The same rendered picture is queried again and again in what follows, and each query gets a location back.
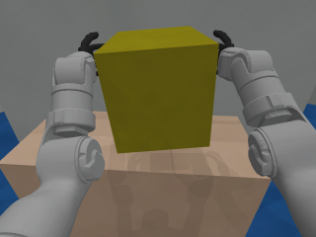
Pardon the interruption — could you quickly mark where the robot left upper arm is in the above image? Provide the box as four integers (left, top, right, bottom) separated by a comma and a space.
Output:
0, 135, 106, 237

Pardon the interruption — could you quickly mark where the pedestal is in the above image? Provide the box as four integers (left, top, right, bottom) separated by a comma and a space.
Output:
0, 111, 272, 237

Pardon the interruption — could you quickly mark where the robot right hand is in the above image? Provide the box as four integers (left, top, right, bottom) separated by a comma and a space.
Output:
213, 30, 234, 75

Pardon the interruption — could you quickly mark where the robot right forearm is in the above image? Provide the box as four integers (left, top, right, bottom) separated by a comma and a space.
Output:
217, 46, 316, 132

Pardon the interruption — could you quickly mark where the robot left forearm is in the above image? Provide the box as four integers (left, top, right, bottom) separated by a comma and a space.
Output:
36, 51, 97, 177

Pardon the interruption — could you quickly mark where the robot right upper arm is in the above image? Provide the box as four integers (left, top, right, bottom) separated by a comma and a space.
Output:
248, 119, 316, 237

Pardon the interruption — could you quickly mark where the robot left hand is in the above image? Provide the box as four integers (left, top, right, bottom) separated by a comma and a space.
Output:
78, 32, 104, 76

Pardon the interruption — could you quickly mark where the carton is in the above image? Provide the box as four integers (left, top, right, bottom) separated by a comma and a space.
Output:
93, 26, 219, 154

